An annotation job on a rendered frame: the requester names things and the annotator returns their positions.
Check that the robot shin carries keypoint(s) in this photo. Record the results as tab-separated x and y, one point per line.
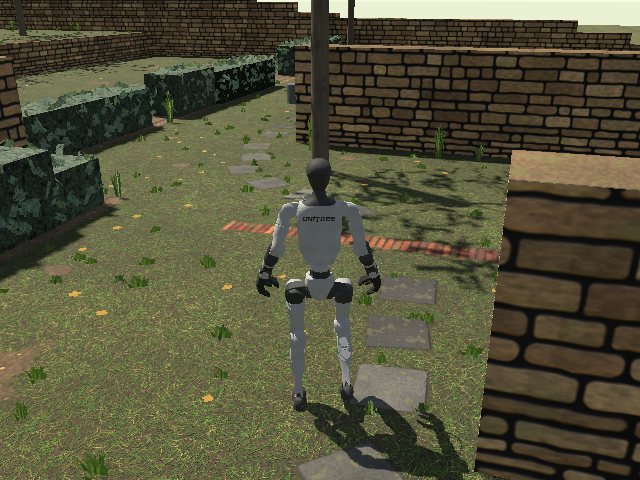
345	353
297	365

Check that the right robot shin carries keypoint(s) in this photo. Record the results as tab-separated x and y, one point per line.
345	353

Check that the robot right upper arm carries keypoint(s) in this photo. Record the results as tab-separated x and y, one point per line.
351	211

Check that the left robot forearm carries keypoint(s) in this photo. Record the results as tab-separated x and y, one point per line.
268	264

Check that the right robot forearm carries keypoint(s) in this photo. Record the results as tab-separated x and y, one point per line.
369	263

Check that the left robot shin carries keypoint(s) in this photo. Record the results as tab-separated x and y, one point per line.
297	365

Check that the robot left upper arm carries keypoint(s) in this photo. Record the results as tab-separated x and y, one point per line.
288	211

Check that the right robot hand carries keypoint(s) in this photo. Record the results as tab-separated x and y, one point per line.
376	283

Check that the left robot hand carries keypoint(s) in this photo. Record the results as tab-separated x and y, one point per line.
268	282

